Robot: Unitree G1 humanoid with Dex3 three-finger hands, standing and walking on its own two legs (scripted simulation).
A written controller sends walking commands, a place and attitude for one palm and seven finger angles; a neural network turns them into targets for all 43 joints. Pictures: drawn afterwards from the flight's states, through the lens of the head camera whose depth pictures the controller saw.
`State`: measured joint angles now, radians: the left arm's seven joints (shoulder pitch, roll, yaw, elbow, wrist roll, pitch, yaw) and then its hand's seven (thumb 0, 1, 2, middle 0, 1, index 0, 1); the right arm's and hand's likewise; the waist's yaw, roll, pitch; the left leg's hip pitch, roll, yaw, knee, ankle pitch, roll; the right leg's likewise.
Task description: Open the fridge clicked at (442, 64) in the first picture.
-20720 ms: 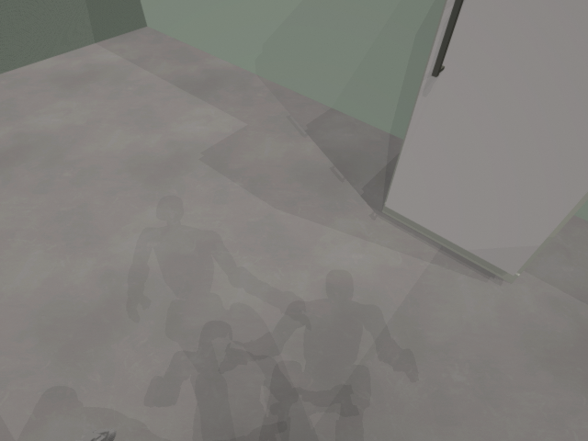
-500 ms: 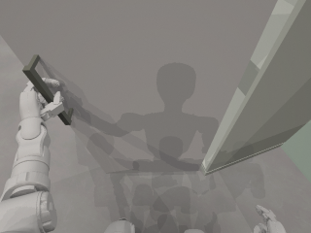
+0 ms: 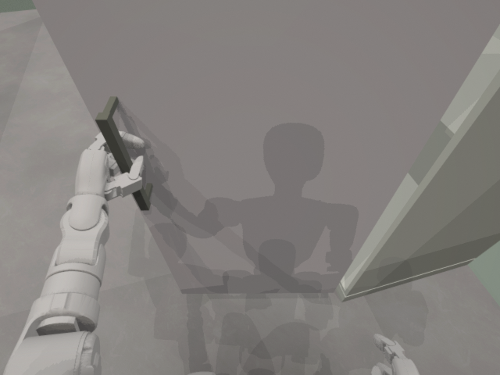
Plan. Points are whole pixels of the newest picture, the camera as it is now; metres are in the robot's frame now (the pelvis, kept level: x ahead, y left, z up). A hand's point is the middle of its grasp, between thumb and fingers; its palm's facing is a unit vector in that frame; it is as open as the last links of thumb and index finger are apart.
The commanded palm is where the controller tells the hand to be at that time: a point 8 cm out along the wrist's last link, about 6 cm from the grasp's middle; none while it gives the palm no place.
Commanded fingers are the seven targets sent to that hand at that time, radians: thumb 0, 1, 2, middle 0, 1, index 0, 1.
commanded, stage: loosen the grip on the handle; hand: left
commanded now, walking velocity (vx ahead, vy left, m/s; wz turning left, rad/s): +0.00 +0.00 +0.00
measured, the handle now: (130, 160) +0.43 +0.25 +0.09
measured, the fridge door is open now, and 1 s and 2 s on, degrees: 75 73 73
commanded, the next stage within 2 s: slip the hand off the handle in 0.54 s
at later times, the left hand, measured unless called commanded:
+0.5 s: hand (136, 186) +0.38 +0.22 +0.08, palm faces +0.23 -0.93 -0.28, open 13.9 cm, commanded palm +0.35 +0.26 +0.08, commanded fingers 0.00 -0.55 0.20 -0.25 -1.15 -0.25 -1.15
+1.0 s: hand (114, 183) +0.39 +0.27 +0.07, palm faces +0.28 -0.92 -0.26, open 14.5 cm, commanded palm +0.35 +0.31 +0.08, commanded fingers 0.00 -0.55 0.20 -0.25 -1.15 -0.25 -1.15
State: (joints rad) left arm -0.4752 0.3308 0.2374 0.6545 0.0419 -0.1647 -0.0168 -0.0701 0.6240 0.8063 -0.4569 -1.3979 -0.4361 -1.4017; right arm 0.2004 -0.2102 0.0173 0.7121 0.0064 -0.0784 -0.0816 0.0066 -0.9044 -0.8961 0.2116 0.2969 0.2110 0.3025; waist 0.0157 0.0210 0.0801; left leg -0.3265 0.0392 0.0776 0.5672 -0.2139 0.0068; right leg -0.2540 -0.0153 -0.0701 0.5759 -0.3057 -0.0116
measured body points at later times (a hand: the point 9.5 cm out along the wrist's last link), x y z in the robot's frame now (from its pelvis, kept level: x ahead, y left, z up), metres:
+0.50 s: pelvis -0.05 +0.01 -0.02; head -0.03 +0.02 +0.43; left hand +0.36 +0.27 +0.10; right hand +0.03 -0.26 -0.12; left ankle +0.05 +0.11 -0.73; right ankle +0.00 -0.11 -0.73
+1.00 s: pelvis +0.01 +0.00 -0.02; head +0.05 +0.00 +0.43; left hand +0.37 +0.31 +0.09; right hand +0.12 -0.27 -0.11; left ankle +0.05 +0.10 -0.73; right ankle +0.00 -0.11 -0.73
